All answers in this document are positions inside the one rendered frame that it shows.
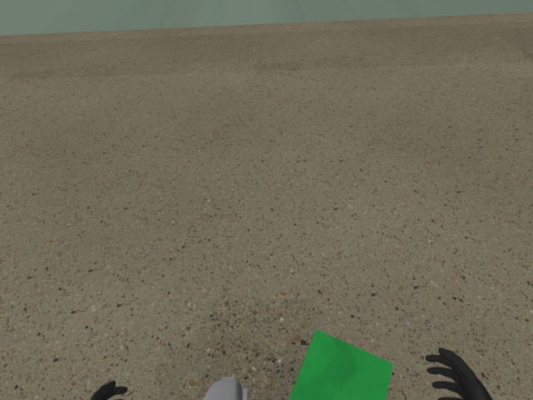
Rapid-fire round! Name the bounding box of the robot right hand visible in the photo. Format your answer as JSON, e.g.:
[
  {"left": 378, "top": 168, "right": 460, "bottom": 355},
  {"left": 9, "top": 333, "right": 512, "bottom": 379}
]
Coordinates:
[{"left": 426, "top": 347, "right": 493, "bottom": 400}]

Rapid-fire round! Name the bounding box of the robot left thigh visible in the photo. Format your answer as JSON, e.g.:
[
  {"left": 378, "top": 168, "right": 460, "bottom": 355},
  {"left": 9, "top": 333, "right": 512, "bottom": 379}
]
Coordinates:
[{"left": 202, "top": 380, "right": 247, "bottom": 400}]

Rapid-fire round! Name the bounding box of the carton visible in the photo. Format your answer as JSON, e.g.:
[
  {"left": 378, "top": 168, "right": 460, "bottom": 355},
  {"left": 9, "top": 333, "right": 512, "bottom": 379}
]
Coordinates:
[{"left": 289, "top": 329, "right": 393, "bottom": 400}]

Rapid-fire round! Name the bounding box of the robot left hand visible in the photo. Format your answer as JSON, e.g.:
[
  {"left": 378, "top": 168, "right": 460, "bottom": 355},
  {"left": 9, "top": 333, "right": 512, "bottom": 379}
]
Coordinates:
[{"left": 91, "top": 380, "right": 127, "bottom": 400}]

